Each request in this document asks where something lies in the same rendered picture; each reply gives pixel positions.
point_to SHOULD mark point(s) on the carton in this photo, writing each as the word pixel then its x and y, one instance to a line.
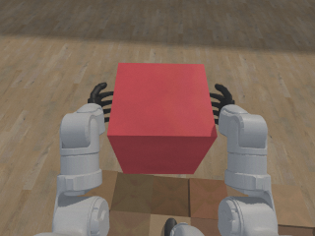
pixel 161 119

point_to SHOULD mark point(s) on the robot right upper arm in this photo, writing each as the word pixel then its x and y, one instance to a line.
pixel 246 216

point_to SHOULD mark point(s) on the robot right hand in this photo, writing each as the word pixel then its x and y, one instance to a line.
pixel 225 99

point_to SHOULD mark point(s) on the robot left forearm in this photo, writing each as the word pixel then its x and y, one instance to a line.
pixel 79 149

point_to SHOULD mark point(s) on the robot left hand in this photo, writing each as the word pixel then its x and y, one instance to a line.
pixel 96 96

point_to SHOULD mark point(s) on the robot left upper arm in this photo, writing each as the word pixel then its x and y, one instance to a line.
pixel 80 216

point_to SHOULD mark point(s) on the robot right shin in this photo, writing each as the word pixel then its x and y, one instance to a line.
pixel 181 223

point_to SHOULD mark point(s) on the robot right forearm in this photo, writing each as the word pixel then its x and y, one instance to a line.
pixel 247 147

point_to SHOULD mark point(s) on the right robot thigh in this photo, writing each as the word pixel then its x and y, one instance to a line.
pixel 186 230

